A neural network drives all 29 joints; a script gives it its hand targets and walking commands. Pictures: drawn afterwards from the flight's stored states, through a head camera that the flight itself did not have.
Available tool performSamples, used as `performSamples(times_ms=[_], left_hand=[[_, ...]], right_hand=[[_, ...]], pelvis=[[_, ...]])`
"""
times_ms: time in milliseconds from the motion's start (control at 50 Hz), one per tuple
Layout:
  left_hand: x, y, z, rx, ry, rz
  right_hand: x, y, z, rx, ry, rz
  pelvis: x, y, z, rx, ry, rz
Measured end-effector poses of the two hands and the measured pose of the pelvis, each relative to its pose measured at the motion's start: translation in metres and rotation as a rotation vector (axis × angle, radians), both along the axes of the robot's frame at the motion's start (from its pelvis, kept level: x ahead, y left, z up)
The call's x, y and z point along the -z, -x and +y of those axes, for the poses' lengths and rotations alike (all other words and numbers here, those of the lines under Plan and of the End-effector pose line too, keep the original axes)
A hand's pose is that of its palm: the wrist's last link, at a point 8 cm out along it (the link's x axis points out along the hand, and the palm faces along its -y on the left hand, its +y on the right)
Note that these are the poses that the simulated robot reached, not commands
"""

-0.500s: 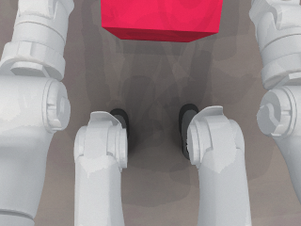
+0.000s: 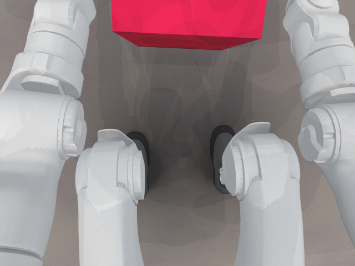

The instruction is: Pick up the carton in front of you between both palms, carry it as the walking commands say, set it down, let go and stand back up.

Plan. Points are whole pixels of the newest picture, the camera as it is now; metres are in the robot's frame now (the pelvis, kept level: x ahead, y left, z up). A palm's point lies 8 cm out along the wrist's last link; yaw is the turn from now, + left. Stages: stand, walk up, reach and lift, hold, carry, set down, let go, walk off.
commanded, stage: reach and lift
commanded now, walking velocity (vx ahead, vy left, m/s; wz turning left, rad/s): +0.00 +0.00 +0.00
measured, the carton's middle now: out of the picture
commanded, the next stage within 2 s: none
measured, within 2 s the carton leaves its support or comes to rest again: leaves its support in 0.50 s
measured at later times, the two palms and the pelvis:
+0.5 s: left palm out of the picture +0.56 +0.13 -0.17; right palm out of the picture +0.54 -0.17 -0.16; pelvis +0.01 +0.00 +0.00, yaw +1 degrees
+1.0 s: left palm out of the picture +0.51 +0.14 +0.04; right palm out of the picture +0.49 -0.16 +0.04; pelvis -0.01 +0.00 +0.10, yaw +1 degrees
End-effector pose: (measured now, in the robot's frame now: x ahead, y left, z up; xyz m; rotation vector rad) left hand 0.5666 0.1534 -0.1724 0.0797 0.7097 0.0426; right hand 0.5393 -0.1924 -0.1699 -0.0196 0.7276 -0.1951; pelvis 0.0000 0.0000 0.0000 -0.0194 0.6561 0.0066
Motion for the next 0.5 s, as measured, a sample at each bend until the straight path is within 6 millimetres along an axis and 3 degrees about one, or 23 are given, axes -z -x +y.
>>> performSamples(times_ms=[140, 400, 500], left_hand=[[-0.003, -0.001, -0.018, 0.026, 0.013, 0.006], [-0.003, -0.002, -0.020, 0.022, 0.039, 0.036], [-0.007, 0.004, -0.024, -0.003, 0.030, 0.037]], right_hand=[[-0.001, -0.004, 0.024, -0.034, -0.029, -0.002], [-0.002, -0.006, 0.024, -0.054, -0.053, 0.020], [-0.011, -0.003, 0.024, -0.029, -0.027, 0.030]], pelvis=[[-0.005, 0.006, 0.001, -0.004, 0.001, -0.013], [0.003, -0.002, 0.003, -0.012, 0.001, -0.019], [0.002, -0.007, 0.003, -0.010, 0.001, 0.012]])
